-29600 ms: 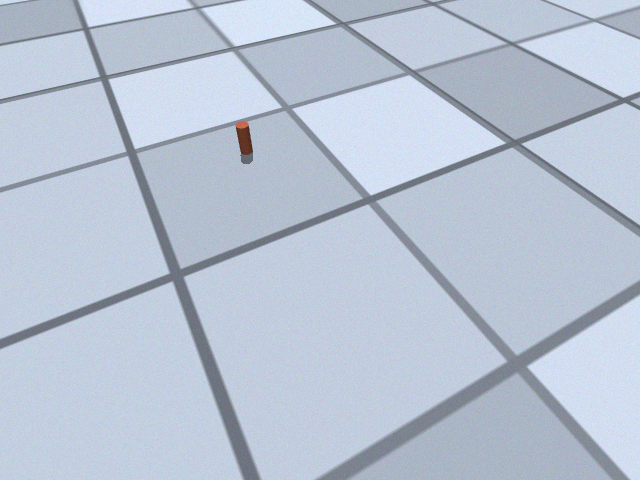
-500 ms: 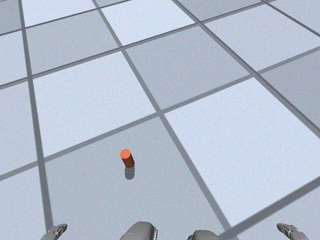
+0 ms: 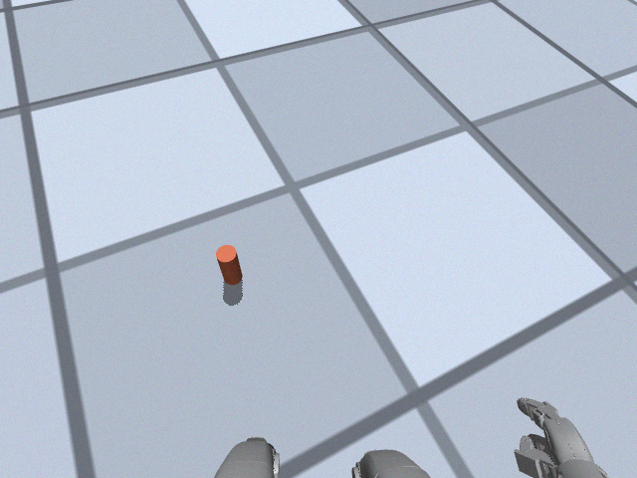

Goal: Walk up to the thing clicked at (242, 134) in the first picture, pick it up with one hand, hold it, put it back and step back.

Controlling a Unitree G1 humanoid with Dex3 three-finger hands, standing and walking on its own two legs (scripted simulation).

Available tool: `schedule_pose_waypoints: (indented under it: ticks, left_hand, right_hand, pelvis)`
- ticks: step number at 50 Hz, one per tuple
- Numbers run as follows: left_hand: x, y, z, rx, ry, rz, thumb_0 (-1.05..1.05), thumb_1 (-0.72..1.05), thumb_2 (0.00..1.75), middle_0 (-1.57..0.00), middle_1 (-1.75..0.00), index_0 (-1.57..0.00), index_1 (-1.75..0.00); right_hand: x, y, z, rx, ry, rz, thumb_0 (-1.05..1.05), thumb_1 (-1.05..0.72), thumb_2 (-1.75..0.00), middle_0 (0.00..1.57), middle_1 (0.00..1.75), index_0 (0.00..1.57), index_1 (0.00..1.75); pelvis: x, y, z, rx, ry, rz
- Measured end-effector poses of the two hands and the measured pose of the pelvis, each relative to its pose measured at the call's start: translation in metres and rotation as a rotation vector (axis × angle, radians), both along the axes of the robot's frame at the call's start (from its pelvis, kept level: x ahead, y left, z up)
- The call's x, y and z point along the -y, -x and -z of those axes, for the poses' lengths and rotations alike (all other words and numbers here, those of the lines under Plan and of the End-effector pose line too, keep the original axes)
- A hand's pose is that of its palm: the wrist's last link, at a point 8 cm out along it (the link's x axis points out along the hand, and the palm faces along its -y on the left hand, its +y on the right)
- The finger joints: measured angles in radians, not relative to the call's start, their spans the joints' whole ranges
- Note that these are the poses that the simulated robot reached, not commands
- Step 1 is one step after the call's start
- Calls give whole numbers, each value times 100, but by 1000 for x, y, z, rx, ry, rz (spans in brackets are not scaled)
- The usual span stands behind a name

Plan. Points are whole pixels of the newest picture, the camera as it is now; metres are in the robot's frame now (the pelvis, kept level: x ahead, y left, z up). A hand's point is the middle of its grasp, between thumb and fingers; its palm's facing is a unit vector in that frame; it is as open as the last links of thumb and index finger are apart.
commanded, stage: step back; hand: left
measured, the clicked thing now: (229, 265) +0.74 +0.29 -0.68
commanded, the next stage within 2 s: stand in 1.96 s
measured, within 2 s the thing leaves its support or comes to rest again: neither
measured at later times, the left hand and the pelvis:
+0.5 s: hand out of the picture -0.05 +0.24 -0.14, palm faces +0.09 -0.91 -0.40, open 7.4 cm; pelvis -0.18 -0.04 -0.01, yaw +7 degrees
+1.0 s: hand out of the picture -0.32 +0.19 -0.14, palm faces +0.06 -0.90 -0.43, open 7.4 cm; pelvis -0.31 -0.08 +0.00, yaw +1 degrees
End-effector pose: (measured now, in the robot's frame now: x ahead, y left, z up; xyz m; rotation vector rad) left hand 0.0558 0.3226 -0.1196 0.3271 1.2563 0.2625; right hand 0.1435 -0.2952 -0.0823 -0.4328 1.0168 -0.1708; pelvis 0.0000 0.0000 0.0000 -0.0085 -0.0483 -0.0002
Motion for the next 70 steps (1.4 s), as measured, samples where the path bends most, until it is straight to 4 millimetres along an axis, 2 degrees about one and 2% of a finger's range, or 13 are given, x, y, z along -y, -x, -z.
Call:
schedule_pose_waypoints:
  ticks: [5, 10, 16, 21, 25, 31, 37, 42, 48, 51, 57, 63, 70]
  left_hand:
    - [24, 39, -5, 10, -24, 17, 0, 90, 90, -20, -30, -20, -30]
    - [42, 79, -30, 25, -40, 4, 0, 90, 90, -20, -30, -20, -30]
    - [44, 88, -46, 99, -82, 12, 1, 90, 90, -21, -30, -21, -30]
    - [43, 98, -36, 195, -79, 19, 0, 90, 90, -20, -30, -21, -30]
    - [40, 122, -15, 221, -37, 10, 0, 90, 90, -20, -30, -20, -30]
    - [53, 181, -8, 163, 36, -38, 0, 90, 90, -20, -30, -20, -30]
    - [60, 256, -4, 74, 28, -52, 0, 90, 90, -20, -30, -20, -30]
    - [73, 318, 1, -28, -10, -25, 0, 90, 90, -20, -30, -20, -30]
    - [89, 374, -19, -69, -35, -62, 1, 90, 90, -20, -30, -20, -30]
    - [88, 381, -27, -51, -52, -76, 1, 90, 90, -21, -30, -21, -30]
    - [69, 372, -26, 33, -63, -80, 1, 90, 90, -21, -30, -21, -30]
    - [63, 355, -19, 39, -32, -62, 0, 90, 90, -20, -30, -20, -30]
    - [75, 316, -22, 110, -18, -15, 0, 90, 90, -20, -30, -20, -30]
  right_hand:
    - [30, 36, 24, 15, -29, 24, 1, -90, -90, 21, 30, 21, 31]
    - [45, 92, 28, -65, -57, 65, 1, -90, -90, 21, 30, 21, 30]
    - [56, 166, 34, -185, -41, 65, 1, -90, -90, 21, 30, 21, 30]
    - [52, 210, 40, -258, -18, 27, 1, -90, -90, 21, 30, 21, 30]
    - [41, 236, 39, -239, -6, 7, 1, -90, -90, 21, 30, 21, 30]
    - [40, 264, 14, -180, 13, -16, 1, -90, -90, 21, 30, 21, 31]
    - [54, 262, -1, -77, 25, -41, 1, -90, -90, 21, 30, 21, 31]
    - [76, 270, 10, 17, -6, -41, 1, -90, -90, 21, 30, 21, 31]
    - [90, 321, 23, -57, -57, 23, 1, -90, -90, 21, 30, 21, 30]
    - [93, 348, 30, -111, -64, 34, 1, -90, -90, 21, 30, 21, 30]
    - [81, 385, 42, -234, -59, 9, 1, -90, -90, 21, 30, 21, 30]
    - [64, 395, 30, -196, -81, 29, 1, -90, -90, 21, 30, 21, 30]
    - [85, 390, 22, -179, -55, 50, 1, -90, -90, 21, 30, 21, 31]
  pelvis:
    - [19, 42, 12, 25, 21, 4]
    - [32, 68, -2, 10, -53, 3]
    - [39, 102, -7, -23, -50, -46]
    - [40, 141, 2, -16, -30, -101]
    - [37, 177, 12, 10, -49, -120]
    - [40, 214, -1, 15, 10, -117]
    - [54, 254, -4, -16, 10, -69]
    - [71, 289, 8, -12, 0, -13]
    - [81, 307, -1, -6, -23, -4]
    - [81, 313, -4, -15, -26, -33]
    - [72, 321, 1, -25, -12, -101]
    - [66, 322, -4, -10, -27, -91]
    - [78, 312, -5, -7, -14, -86]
